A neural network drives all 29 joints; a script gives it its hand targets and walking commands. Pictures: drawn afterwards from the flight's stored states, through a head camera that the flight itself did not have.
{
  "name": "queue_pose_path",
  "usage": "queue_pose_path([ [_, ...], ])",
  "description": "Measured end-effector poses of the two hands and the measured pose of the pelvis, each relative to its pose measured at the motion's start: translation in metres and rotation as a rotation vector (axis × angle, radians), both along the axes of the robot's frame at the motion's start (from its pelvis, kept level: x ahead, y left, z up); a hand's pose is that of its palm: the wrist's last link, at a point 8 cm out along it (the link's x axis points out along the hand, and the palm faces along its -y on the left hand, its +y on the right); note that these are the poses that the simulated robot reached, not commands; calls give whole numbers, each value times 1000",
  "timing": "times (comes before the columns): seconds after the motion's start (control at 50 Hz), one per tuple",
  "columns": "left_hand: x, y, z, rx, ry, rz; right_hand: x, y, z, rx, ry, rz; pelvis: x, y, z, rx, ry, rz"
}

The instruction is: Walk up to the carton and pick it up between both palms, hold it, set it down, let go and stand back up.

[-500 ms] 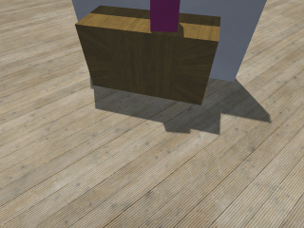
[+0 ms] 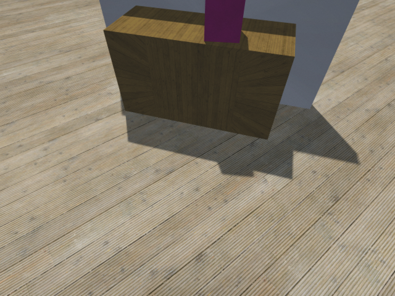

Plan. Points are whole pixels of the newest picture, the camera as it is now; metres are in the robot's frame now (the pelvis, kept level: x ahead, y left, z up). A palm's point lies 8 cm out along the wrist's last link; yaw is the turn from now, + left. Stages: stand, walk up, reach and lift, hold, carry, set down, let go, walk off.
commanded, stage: walk up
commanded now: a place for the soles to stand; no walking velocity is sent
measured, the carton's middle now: (224, 11) +1.52 -0.16 -0.02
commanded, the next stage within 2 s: none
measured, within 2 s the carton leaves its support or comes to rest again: neither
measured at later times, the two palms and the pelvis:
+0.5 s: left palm (94, 240) +0.28 +0.25 -0.10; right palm (351, 268) +0.22 -0.35 -0.14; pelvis +0.19 -0.05 -0.01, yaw -2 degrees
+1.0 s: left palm (96, 197) +0.41 +0.29 -0.12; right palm (312, 170) +0.47 -0.32 -0.08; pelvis +0.37 -0.01 +0.00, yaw -3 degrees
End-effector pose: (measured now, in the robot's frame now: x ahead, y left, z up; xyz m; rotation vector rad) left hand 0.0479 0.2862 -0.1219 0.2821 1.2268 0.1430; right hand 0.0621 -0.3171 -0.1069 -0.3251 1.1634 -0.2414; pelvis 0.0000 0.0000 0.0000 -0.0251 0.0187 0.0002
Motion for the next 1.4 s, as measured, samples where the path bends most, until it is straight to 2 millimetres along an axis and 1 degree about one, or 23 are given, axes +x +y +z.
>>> queue_pose_path([
  [0.04, 13, 6, 2, 1, 10, -22, 1, 3, 8, -8, -14, -28, 10, 4, 4, -6, -21, 0],
  [0.1, 41, 12, 7, -4, -13, -54, 3, 2, 22, -25, -17, -59, 28, 5, 12, -6, -44, -1],
  [0.16, 71, 14, 11, -8, -40, -79, 12, -2, 30, -39, -16, -79, 48, 3, 15, -3, -62, -2],
  [0.2, 91, 12, 12, -8, -55, -93, 21, -6, 31, -42, -15, -90, 62, 0, 16, 1, -69, -5],
  [0.28, 132, 2, 15, -4, -79, -118, 45, -15, 24, -32, -9, -105, 94, -10, 12, 14, -86, -9],
  [0.36, 178, -12, 16, 20, -99, -137, 77, -26, 4, -2, 2, -112, 132, -24, 2, 35, -83, -17],
  [0.42, 212, -23, 13, 60, -128, -140, 110, -38, -22, 25, 14, -97, 160, -39, -14, 47, -74, -26],
  [0.44, 220, -27, 13, 71, -141, -133, 122, -40, -28, 36, 21, -85, 169, -42, -17, 34, -80, -32],
  [0.48, 228, -32, 18, 82, -145, -109, 146, -38, -33, 58, 23, -54, 185, -47, -15, 28, -74, -43],
  [0.54, 234, -32, 27, 106, -121, -73, 185, -36, -31, 77, 7, -6, 207, -51, -9, 30, -56, -43],
  [0.6, 236, -29, 31, 128, -75, -54, 226, -34, -27, 84, -26, 24, 226, -51, -6, 30, -37, -45],
  [0.72, 244, -19, 24, 130, -3, -18, 307, -23, -19, 79, -94, 75, 268, -43, -7, 10, -22, -45],
  [0.78, 259, -12, 14, 113, 16, -6, 348, -14, -15, 66, -129, 98, 291, -35, -11, -8, -17, -45],
  [0.84, 285, -3, 0, 91, 24, -10, 381, -5, -12, 43, -153, 105, 317, -23, -18, -25, -15, -43],
  [0.86, 295, -1, -4, 82, 20, -17, 387, -3, -11, 35, -159, 102, 324, -20, -20, -27, -28, -42],
  [0.9, 315, 1, -6, 66, 8, -36, 394, 0, -4, 23, -164, 83, 337, -15, -18, -31, -51, -47],
  [0.98, 350, 3, 0, 30, -4, -73, 402, -3, 20, -6, -162, 47, 362, -12, -3, -36, -73, -50],
  [1.06, 377, 2, 7, 13, -6, -88, 413, -10, 37, -30, -162, 25, 385, -14, 8, -36, -92, -50],
  [1.14, 399, -3, 11, 10, 1, -88, 430, -18, 44, -34, -166, 12, 407, -20, 13, -30, -106, -50],
  [1.2, 414, -10, 15, 14, 8, -89, 445, -26, 43, -25, -169, 8, 423, -28, 14, -21, -110, -51],
  [1.28, 435, -22, 21, 36, 20, -90, 466, -38, 33, 0, -159, 6, 444, -43, 13, -1, -97, -56],
  [1.34, 451, -34, 24, 64, 34, -93, 480, -51, 19, 28, -142, -1, 461, -58, 8, 23, -79, -70],
  [1.4, 468, -46, 19, 110, 18, -97, 496, -67, -7, 54, -118, -3, 478, -75, -7, 40, -77, -76],
])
